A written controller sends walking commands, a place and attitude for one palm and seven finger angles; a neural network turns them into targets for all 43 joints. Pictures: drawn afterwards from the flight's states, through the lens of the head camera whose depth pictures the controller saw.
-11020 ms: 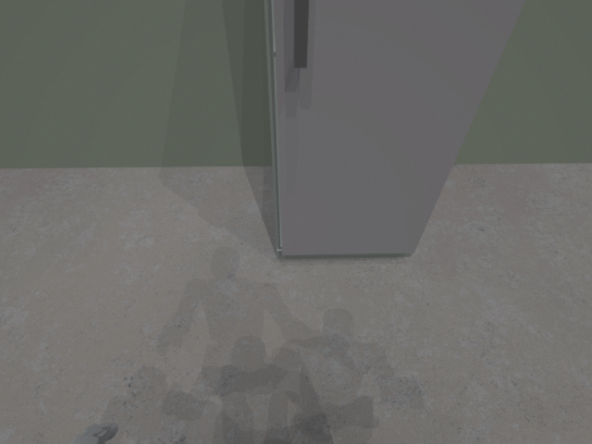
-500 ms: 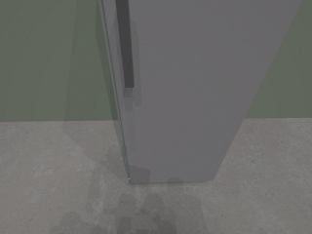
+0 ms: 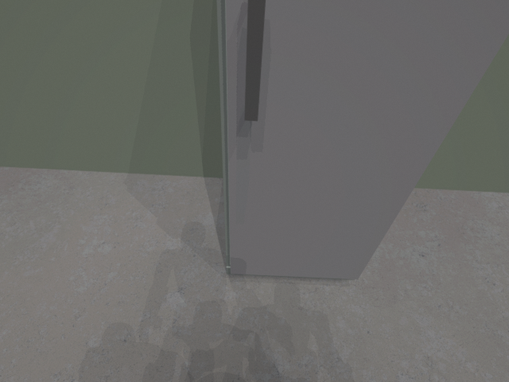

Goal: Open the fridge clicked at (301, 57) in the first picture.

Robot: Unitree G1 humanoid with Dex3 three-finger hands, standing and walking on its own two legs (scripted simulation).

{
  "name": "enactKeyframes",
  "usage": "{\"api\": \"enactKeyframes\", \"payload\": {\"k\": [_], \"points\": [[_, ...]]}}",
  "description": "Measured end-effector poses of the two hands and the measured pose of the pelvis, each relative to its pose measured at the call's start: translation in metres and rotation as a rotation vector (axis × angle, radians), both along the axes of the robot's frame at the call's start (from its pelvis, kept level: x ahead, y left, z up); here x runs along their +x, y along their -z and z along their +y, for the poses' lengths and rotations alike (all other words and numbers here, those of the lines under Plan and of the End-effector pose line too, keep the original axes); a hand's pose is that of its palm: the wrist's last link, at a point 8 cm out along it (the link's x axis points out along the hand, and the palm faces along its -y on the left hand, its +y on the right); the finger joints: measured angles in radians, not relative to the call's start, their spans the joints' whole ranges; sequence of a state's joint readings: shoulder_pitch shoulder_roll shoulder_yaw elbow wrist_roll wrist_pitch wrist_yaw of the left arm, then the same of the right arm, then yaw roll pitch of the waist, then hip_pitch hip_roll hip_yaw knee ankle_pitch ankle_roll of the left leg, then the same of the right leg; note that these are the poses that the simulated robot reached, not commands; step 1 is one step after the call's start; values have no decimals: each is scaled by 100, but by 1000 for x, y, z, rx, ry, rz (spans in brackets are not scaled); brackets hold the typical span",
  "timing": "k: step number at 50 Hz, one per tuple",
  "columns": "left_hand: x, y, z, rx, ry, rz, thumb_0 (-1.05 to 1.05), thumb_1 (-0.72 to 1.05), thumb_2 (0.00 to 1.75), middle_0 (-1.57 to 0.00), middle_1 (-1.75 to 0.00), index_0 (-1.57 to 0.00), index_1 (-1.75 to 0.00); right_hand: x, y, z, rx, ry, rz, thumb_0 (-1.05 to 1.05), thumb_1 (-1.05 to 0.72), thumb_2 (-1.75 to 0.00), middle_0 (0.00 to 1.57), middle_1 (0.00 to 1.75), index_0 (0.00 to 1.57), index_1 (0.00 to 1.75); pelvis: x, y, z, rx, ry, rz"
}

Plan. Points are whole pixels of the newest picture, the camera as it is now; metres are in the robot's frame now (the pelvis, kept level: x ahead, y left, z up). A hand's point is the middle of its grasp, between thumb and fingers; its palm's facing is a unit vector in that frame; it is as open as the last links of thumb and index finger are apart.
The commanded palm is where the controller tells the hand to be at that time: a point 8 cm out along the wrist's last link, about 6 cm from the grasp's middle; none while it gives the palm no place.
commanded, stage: come to a stop and stand still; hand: left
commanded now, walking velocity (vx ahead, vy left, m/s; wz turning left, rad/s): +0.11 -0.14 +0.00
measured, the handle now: (254, 51) +0.63 +0.05 +0.24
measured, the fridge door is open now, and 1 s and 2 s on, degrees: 0 0 0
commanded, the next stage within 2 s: look again from close up in 0.60 s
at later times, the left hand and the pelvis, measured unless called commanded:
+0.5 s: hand out of the picture -0.01 +0.13 -0.17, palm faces +0.03 -0.99 -0.14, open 7.4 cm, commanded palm none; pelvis +0.02 -0.01 +0.00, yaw -1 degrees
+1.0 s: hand out of the picture +0.01 +0.16 -0.17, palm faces +0.03 -0.98 -0.19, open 7.4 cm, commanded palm none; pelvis +0.02 -0.01 +0.01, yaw -1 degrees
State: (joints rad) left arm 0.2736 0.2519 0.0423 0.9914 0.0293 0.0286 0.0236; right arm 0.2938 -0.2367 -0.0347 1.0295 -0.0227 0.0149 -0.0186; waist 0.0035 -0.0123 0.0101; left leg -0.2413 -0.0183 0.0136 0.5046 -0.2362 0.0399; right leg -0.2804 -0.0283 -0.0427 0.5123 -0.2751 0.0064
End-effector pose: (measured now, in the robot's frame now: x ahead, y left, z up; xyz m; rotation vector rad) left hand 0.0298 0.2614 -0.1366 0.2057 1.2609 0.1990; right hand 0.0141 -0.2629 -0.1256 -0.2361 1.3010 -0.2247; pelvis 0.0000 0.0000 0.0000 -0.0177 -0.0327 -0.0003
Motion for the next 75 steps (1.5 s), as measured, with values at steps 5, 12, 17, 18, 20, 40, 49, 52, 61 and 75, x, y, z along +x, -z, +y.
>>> {"api": "enactKeyframes", "payload": {"k": [5, 12, 17, 18, 20, 40, 49, 52, 61, 75], "points": [[-10, -1, -7, -24, 13, 38, 1, 91, 90, -20, -29, -20, -30, 0, 3, 23, 50, 8, -2, 0, -91, -90, 20, 30, 20, 30, 2, -4, 2, 5, 6, 11], [-34, 2, -39, -69, 3, 116, 1, 91, 90, -20, -29, -20, -30, -8, 16, 35, 110, 36, 33, 1, -92, -90, 21, 30, 21, 30, 6, -2, -6, 11, 16, 13], [-47, 6, -62, -107, -17, 165, 1, 91, 90, -20, -29, -20, -30, -15, 18, 37, 125, 51, 80, 1, -92, -90, 21, 30, 21, 30, 13, -2, -10, 10, 19, 15], [-48, 7, -66, -114, -19, 174, 1, 91, 90, -20, -29, -20, -30, -16, 18, 38, 127, 54, 87, 1, -92, -90, 20, 30, 21, 30, 15, -2, -10, 11, 20, 16], [-48, 8, -72, -125, -21, 186, 1, 91, 90, -20, -29, -20, -30, -18, 19, 40, 131, 60, 100, 1, -92, -90, 20, 30, 20, 30, 17, -2, -11, 12, 20, 16], [-19, 3, -60, -82, -20, 117, 1, 91, 90, -20, -29, -20, -30, -10, 19, 45, 140, 55, 102, 1, -92, -90, 20, 30, 20, 30, 23, -5, -10, 16, 14, 4], [-21, 2, -53, -75, -19, 112, 1, 91, 90, -20, -29, -20, -30, -12, 18, 47, 139, 42, 96, 1, -91, -90, 20, 30, 20, 30, 18, -6, -6, 16, 12, 1], [-24, 2, -53, -78, -19, 116, 1, 91, 90, -20, -29, -20, -30, -14, 18, 48, 140, 40, 96, 0, -91, -90, 20, 30, 20, 30, 16, -6, -4, 16, 10, 1], [-37, 3, -53, -90, -23, 139, 1, 91, 90, -20, -29, -20, -30, -21, 17, 54, 143, 41, 107, 0, -91, -90, 20, 30, 20, 30, 12, -6, 0, 16, 10, 2], [-48, 4, -50, -98, -33, 174, 1, 91, 90, -20, -29, -20, -30, -31, 16, 60, 142, 47, 134, 0, -91, -90, 20, 30, 20, 30, 11, -6, 5, 16, 7, 13]]}}
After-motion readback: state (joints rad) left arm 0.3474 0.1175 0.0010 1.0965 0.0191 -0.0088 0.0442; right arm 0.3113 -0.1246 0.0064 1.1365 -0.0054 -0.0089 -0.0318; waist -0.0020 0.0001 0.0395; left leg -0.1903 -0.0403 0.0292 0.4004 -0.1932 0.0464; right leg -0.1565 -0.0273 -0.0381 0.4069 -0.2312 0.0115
